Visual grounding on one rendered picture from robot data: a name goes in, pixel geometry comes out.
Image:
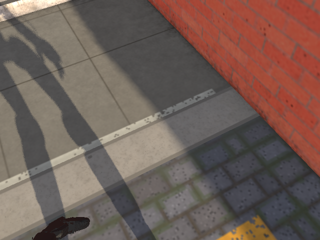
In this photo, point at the left robot hand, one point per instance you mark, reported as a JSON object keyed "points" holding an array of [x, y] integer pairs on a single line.
{"points": [[61, 227]]}

